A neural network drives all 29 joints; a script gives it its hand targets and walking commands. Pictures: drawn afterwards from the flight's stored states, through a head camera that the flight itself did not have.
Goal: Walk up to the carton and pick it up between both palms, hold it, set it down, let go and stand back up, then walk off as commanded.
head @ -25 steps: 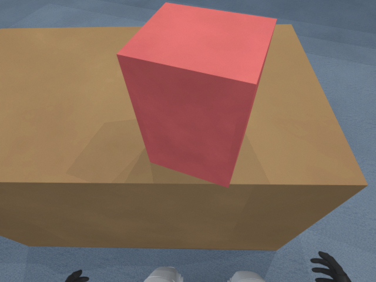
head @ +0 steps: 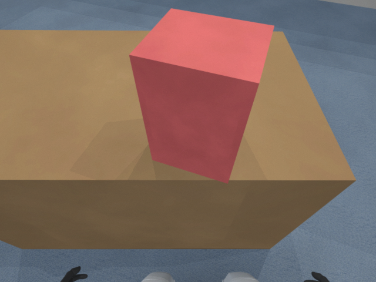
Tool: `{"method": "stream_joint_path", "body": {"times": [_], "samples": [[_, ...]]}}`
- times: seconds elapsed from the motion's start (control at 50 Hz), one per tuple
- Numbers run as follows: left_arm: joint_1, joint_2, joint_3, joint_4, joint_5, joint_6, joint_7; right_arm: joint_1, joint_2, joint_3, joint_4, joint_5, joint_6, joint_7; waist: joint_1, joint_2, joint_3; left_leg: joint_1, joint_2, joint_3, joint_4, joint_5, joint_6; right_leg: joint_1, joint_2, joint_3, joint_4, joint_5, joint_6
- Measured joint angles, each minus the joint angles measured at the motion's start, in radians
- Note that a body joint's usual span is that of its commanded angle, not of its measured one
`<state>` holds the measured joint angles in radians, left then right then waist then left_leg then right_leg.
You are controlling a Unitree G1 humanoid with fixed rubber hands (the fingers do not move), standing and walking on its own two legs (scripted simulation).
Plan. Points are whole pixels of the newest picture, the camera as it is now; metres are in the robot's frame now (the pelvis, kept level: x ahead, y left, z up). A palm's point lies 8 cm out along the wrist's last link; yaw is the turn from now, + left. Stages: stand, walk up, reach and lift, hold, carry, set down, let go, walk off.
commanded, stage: walk up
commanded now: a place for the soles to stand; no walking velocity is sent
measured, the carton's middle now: (202, 104) +0.45 -0.01 +0.12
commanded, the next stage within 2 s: stand in 1.72 s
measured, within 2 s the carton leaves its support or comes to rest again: neither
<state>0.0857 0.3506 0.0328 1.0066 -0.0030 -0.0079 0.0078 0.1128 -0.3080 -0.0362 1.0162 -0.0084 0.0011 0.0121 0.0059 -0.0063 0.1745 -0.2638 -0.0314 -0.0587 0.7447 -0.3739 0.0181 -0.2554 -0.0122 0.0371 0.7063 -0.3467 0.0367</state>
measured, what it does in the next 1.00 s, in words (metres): stands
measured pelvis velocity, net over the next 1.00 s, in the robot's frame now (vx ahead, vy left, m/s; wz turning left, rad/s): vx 0.02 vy -0.03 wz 0.05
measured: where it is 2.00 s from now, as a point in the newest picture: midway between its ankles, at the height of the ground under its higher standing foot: outside the picture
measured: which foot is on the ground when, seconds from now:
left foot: down 0.00-1.00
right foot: down 0.00-1.00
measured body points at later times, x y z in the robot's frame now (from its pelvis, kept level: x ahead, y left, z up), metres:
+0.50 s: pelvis -0.01 -0.01 +0.03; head +0.01 +0.00 +0.48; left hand +0.05 +0.29 -0.11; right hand +0.10 -0.28 -0.11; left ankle +0.02 +0.11 -0.71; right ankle +0.03 -0.15 -0.71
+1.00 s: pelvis +0.02 -0.03 +0.03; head +0.03 -0.03 +0.48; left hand +0.09 +0.26 -0.11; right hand +0.12 -0.31 -0.11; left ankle +0.02 +0.11 -0.71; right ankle +0.03 -0.15 -0.71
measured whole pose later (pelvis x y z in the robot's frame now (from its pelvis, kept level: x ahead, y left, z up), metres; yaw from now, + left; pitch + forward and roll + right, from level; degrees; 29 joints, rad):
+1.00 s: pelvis +0.02 -0.03 +0.03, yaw +3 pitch -4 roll +0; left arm 0.08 0.31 0.02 1.14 0.00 -0.01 -0.01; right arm 0.08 -0.30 -0.02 1.13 0.00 -0.02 0.00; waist 0.01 -0.01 0.10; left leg -0.12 -0.01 -0.12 0.38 -0.20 -0.03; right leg -0.11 -0.01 -0.02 0.39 -0.21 0.00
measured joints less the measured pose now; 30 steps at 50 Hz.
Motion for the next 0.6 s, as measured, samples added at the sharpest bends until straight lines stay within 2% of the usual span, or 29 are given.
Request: {"method": "stream_joint_path", "body": {"times": [0.32,0.6], "samples": [[0.006,-0.019,-0.014,0.091,0.015,-0.008,-0.013,-0.045,-0.001,-0.004,0.064,-0.001,0.004,0.016,0.009,0.0,-0.051,0.065,-0.01,-0.031,-0.222,0.144,-0.012,0.072,-0.019,-0.029,-0.211,0.125,-0.004],[0.016,-0.019,-0.021,0.13,0.013,-0.014,-0.014,-0.041,0.014,0.009,0.089,0.003,0.003,0.019,0.014,0.007,-0.058,0.104,-0.005,-0.044,-0.325,0.193,-0.022,0.11,-0.019,-0.042,-0.304,0.166,-0.009]]}}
